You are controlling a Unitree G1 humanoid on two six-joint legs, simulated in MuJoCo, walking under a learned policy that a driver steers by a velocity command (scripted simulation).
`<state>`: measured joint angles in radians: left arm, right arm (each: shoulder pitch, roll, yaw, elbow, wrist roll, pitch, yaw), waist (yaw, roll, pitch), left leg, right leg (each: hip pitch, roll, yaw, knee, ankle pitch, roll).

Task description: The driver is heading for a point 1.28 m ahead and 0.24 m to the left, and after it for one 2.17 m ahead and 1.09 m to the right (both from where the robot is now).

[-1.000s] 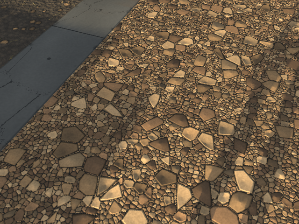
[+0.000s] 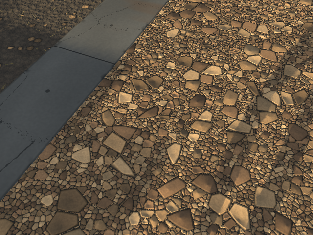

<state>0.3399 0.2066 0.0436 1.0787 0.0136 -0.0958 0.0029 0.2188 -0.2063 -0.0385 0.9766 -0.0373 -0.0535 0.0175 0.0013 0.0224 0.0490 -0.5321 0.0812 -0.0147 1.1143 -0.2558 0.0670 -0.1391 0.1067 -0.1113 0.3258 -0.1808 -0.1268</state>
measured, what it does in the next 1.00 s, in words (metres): walks ahead: left foot, then right foot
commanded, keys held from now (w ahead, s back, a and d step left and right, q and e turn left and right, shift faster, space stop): w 1.00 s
